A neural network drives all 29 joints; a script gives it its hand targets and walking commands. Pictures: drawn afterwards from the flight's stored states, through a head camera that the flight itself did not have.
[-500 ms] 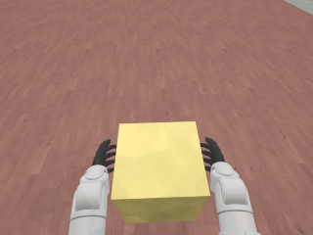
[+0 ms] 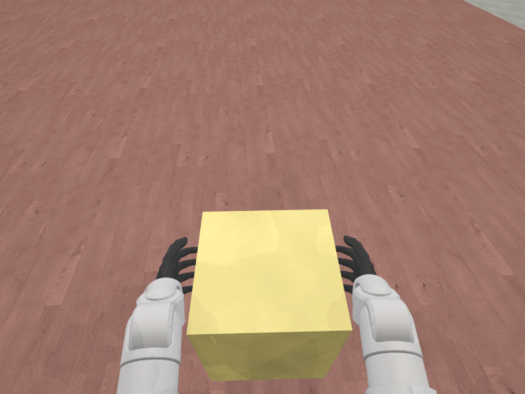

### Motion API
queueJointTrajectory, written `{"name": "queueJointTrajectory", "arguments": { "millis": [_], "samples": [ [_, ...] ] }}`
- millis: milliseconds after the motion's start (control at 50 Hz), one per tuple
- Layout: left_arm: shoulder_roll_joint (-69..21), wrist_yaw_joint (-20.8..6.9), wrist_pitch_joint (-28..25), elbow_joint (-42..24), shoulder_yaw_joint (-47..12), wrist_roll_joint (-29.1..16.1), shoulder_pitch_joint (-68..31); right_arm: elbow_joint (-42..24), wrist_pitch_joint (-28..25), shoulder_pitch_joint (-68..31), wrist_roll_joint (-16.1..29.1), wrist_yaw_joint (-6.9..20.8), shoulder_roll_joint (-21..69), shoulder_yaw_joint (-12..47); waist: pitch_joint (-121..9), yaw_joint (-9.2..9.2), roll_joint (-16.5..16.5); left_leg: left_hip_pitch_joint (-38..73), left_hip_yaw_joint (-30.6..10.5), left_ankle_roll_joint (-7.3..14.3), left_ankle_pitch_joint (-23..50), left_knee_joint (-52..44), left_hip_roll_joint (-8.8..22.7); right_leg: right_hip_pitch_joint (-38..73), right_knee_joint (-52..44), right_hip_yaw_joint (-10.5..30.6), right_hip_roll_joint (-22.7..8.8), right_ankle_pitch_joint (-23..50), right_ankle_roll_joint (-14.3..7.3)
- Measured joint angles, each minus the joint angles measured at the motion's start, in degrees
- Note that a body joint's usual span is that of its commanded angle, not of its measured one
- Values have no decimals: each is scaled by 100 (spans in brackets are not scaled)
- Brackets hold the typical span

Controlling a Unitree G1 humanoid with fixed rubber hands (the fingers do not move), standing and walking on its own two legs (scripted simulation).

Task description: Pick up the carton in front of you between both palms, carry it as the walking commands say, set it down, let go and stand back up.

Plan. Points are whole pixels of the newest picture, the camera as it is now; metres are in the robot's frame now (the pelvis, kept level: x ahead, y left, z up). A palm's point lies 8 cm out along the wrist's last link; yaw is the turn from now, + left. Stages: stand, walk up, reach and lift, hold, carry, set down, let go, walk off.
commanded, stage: carry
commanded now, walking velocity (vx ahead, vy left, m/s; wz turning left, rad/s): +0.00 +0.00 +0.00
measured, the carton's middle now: (266, 299) +0.31 +0.00 -0.04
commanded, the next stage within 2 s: hold in 1.22 s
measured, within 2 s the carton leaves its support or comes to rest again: neither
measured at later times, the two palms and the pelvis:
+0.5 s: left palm (167, 302) +0.26 +0.15 +0.05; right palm (372, 299) +0.26 -0.15 +0.05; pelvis -0.03 +0.00 +0.00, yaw +0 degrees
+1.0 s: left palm (171, 311) +0.25 +0.14 +0.05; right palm (379, 308) +0.25 -0.16 +0.05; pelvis -0.05 -0.01 +0.00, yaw +0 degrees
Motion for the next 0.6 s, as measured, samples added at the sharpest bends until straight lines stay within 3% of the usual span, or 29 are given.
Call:
{"name": "queueJointTrajectory", "arguments": {
  "millis": [600],
  "samples": [
    [-29, -21, 9, 274, 119, 63, -137, 240, 25, -124, -107, 33, 26, -125, -59, 9, 24, -86, -15, 10, 474, -299, 16, -138, -171, -33, 52, 382, -111]
  ]
}}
